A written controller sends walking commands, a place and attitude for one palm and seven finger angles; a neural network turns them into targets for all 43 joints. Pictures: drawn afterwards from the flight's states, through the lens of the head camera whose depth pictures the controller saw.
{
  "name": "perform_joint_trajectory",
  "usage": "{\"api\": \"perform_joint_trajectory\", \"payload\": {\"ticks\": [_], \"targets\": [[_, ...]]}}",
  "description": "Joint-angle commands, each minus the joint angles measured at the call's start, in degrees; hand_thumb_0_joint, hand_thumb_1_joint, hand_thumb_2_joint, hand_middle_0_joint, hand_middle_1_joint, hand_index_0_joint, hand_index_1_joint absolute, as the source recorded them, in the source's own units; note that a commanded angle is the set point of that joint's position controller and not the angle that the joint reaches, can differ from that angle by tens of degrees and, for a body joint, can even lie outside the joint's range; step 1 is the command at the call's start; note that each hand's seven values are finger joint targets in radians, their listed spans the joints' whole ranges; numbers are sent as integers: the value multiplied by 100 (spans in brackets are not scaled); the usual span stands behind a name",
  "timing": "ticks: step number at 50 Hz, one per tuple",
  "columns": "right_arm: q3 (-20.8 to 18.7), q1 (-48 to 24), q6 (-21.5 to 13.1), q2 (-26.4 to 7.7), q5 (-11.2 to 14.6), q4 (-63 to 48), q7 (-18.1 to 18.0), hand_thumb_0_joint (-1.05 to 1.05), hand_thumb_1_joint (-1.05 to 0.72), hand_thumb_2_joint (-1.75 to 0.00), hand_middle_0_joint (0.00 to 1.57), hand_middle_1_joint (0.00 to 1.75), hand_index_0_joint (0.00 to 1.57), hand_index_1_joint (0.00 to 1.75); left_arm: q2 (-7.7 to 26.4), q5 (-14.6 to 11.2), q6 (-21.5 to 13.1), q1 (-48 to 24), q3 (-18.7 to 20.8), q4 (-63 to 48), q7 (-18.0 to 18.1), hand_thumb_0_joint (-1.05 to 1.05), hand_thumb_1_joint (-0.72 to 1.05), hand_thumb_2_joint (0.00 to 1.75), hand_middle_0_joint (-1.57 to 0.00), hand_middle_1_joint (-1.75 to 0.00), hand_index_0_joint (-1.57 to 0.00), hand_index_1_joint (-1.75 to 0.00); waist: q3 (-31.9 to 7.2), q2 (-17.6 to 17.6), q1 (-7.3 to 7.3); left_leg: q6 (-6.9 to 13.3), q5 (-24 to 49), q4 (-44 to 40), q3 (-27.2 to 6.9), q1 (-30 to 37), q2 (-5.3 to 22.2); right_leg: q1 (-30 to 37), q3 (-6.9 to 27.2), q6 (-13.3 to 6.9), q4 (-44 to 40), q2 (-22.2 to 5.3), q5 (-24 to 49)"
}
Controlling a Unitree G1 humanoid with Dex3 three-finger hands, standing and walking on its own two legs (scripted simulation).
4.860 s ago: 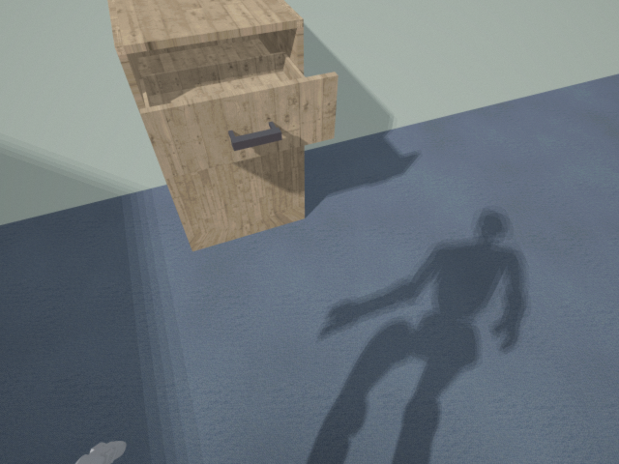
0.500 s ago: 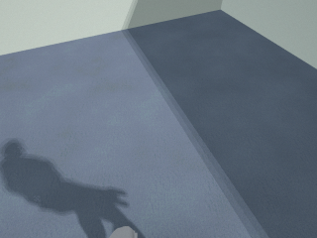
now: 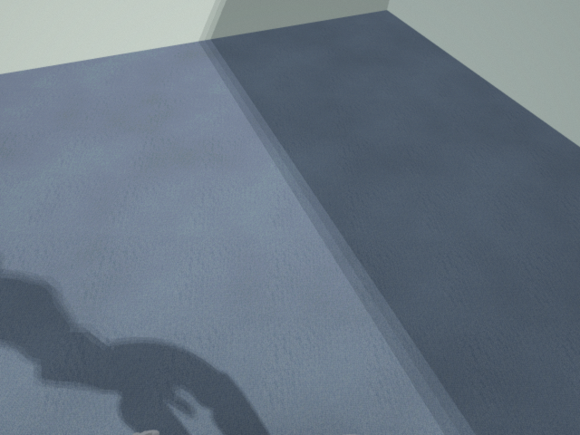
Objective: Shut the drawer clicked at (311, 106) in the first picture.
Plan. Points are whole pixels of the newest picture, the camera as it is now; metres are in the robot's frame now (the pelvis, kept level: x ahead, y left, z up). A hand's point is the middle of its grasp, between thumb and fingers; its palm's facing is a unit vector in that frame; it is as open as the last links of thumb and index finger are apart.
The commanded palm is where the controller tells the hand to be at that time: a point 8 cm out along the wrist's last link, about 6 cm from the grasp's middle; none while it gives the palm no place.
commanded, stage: turn to face it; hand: left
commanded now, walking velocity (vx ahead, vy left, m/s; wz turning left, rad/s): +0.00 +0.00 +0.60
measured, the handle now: out of the picture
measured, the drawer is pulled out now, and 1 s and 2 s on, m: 0.29 0.29 0.29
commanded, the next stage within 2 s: none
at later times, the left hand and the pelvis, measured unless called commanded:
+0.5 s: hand out of the picture -0.02 +0.17 -0.16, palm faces +0.36 -0.89 -0.28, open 7.3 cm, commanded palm none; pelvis -0.01 -0.04 -0.01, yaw +20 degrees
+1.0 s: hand out of the picture -0.09 +0.24 -0.17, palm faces +0.61 -0.76 -0.23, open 7.4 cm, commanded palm none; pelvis -0.04 +0.01 +0.00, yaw +35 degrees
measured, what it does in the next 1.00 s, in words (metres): steps on the spot, turning left: right foot, then left foot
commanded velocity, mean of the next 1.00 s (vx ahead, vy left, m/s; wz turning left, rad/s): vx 0.00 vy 0.00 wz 0.60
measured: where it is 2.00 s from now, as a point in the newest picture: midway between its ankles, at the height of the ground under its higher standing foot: outside the picture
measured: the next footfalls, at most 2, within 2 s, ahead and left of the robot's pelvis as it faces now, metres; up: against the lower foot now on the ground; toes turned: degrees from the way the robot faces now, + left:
right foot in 0.14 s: +0.05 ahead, -0.13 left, +0.00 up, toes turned +3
left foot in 0.64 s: -0.01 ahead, +0.11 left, +0.00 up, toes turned +33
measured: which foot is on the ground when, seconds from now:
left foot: down 0.00-0.14, up 0.16-0.62, down 0.64-1.00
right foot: up 0.00-0.12, down 0.14-0.64, up 0.66-1.00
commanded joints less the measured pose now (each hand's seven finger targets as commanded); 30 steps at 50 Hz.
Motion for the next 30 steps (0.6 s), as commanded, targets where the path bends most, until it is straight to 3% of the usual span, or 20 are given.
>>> {"api": "perform_joint_trajectory", "payload": {"ticks": [1, 3, 5, 6, 7, 8, 9, 10, 11, 13, 15, 18, 22, 26, 28, 29, 30], "targets": [[-344, 191, -32, -1219, -16, -341, -61, 0, -90, -90, 20, 30, 20, 30, 304, -35, -108, -130, 101, -503, 41, 0, 90, 90, -20, -30, -20, -30, -562, 1071, 6, 762, 3583, -243, -1710, 587, 1463, -5, -3, -22, -479, 80, -152], [-403, 84, -11, -1238, -12, -378, -44, 0, -90, -90, 20, 30, 20, 30, 309, -47, -138, -65, 124, -535, 46, 0, 90, 90, -20, -30, -20, -30, -625, 1055, 72, 673, 3502, -80, -1791, 409, 1336, 388, -48, -48, -1108, 163, 211], [-438, -84, 1, -1227, 45, -471, -25, 0, -90, -90, 20, 30, 20, 30, 401, -64, -188, 260, 167, -482, 70, 0, 90, 90, -20, -30, -20, -30, -770, 824, 292, 392, 2701, 228, -1770, -148, 1070, 1375, -59, -73, -2341, 81, 1286], [-434, -122, -10, -1061, 94, -524, 12, 0, -90, -90, 20, 30, 20, 30, 648, -37, -237, 471, 220, -436, 101, 0, 90, 90, -20, -30, -20, -30, -904, 286, 376, 77, 1619, 559, -1503, -905, 782, 2337, 346, -175, -2821, -434, 1905], [-387, -145, -9, -694, 134, -668, 42, 0, -90, -90, 20, 30, 20, 30, 1216, 56, -278, 648, 329, -424, 157, 0, 90, 90, -20, -30, -20, -30, -998, -1288, 449, -376, -667, 1667, -457, -1956, 32, 3098, 1478, -643, -2983, -1888, 2982], [-461, -244, 36, -852, 72, -782, 26, 0, -90, -90, 20, 30, 20, 30, 1364, 45, -262, 787, 321, -482, 139, 0, 90, 90, -20, -30, -20, -30, -963, -1338, 503, -511, -2349, 2899, -142, -2065, -72, 2496, 1801, -1252, -2938, -2754, 3695], [-508, -276, 134, -913, 43, -695, 53, 0, -90, -90, 20, 30, 20, 30, 1152, 38, -261, 489, 272, -560, 146, 0, 90, 90, -20, -30, -20, -30, -669, -780, 376, -529, -2033, 3831, -331, -1978, 113, 1871, 1312, -1367, -2989, -2463, 3386], [-516, -260, 217, -868, 18, -586, 95, 0, -90, -90, 20, 30, 20, 30, 930, 33, -274, 160, 237, -641, 152, 0, 90, 90, -20, -30, -20, -30, -313, -962, 220, -587, -1769, 4211, -355, -2000, 281, 1406, 1016, -1227, -3114, -2180, 3017], [-516, -211, 263, -823, 0, -509, 128, 0, -90, -90, 20, 30, 20, 30, 824, 28, -258, -42, 177, -697, 138, 0, 90, 90, -20, -30, -20, -30, -127, -728, 86, -627, -1417, 4509, -218, -2011, 328, 1280, 643, -1117, -3039, -1873, 2922], [-485, -183, 281, -748, 2, -505, 178, 0, -90, -90, 20, 30, 20, 30, 685, 29, -287, -37, 131, -740, 125, 0, 90, 90, -20, -30, -20, -30, -17, -673, 29, -689, -1014, 4633, -70, -2096, 382, 1313, 42, -964, -2924, -1633, 3461], [-474, -360, 298, -785, 5, -586, 193, 0, -90, -90, 20, 30, 20, 30, 733, 41, -311, 223, 142, -714, 124, 0, 90, 90, -20, -30, -20, -30, -138, -855, 129, -759, -932, 4550, 15, -2151, 407, 1595, -156, -979, -2826, -1635, 3867], [-452, -809, 321, -824, 11, -780, 216, 0, -90, -90, 20, 30, 20, 30, 868, 70, -294, 540, 168, -671, 120, 0, 90, 90, -20, -30, -20, -30, -152, -860, 285, -798, -991, 4148, 126, -2152, 433, 1833, -255, -1050, -2754, -1730, 4020], [-417, -1259, 331, -875, 32, -1003, 246, 0, -90, -90, 20, 30, 20, 30, 1035, 113, -242, 658, 194, -656, 98, 0, 90, 90, -20, -30, -20, -30, -58, -964, 343, -750, -1094, 3530, 269, -1881, 432, 1670, -403, -1107, -2771, -1868, 3608], [-337, -1580, 270, -909, 49, -1208, 276, 0, -90, -90, 20, 30, 20, 30, 1252, 129, -186, 756, 253, -657, 68, 0, 90, 90, -20, -30, -20, -30, -226, -1088, 458, -636, -1102, 2448, 553, -1354, 391, 1708, -623, -1083, -2502, -1973, 3643], [-316, -1565, 222, -935, 59, -1286, 278, 0, -90, -90, 20, 30, 20, 30, 1348, 137, -161, 778, 292, -638, 53, 0, 90, 90, -20, -30, -20, -30, -370, -1121, 471, -545, -1082, 1851, 665, -973, 334, 1733, -685, -1010, -2264, -2030, 3695], [-319, -1459, 199, -977, 55, -1286, 273, 0, -90, -90, 20, 30, 20, 30, 1390, 127, -147, 792, 301, -640, 42, 0, 90, 90, -20, -30, -20, -30, -487, -1085, 409, -506, -863, 1463, 743, -712, 293, 1708, -791, -916, -2066, -2021, 3670], [-354, -1195, 165, -1091, 38, -1256, 266, 0, -90, -90, 20, 30, 20, 30, 1416, 96, -143, 720, 328, -640, 29, 0, 90, 90, -20, -30, -20, -30, -651, -977, 238, -465, -375, 838, 764, -232, 280, 1606, -1004, -744, -1627, -1957, 3543]]}}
